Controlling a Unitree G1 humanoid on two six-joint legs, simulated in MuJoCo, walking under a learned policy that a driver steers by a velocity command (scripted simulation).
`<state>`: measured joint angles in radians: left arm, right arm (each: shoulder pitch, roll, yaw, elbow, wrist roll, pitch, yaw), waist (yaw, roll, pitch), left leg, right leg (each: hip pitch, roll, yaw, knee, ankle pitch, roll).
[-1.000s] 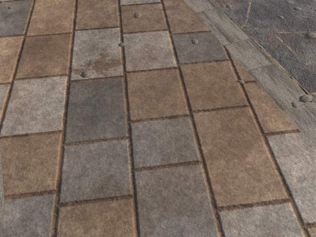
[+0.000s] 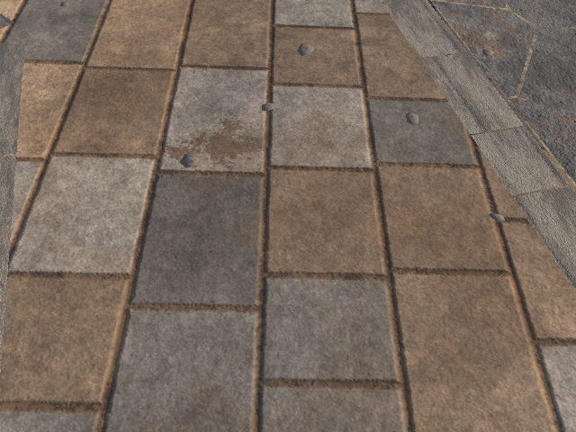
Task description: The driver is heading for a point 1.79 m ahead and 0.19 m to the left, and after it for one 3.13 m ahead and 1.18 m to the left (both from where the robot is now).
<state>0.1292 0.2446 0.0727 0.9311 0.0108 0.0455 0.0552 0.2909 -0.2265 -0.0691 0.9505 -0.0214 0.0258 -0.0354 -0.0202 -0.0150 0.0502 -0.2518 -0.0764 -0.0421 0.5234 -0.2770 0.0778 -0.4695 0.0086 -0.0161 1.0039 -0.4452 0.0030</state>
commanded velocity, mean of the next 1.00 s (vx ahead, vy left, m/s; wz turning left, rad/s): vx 0.10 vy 0.00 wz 0.34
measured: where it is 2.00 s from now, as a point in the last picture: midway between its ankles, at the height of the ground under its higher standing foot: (249, 382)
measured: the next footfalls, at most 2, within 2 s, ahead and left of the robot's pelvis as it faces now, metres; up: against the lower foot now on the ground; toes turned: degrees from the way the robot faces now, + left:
right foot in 0.32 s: +0.04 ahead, -0.13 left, +0.00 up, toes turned +15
left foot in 0.72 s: -0.06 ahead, +0.06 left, +0.00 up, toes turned +16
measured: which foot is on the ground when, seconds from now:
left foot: down 0.00-0.32, up 0.34-0.70, down 0.72-1.00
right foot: up 0.00-0.30, down 0.32-0.72, up 0.74-1.00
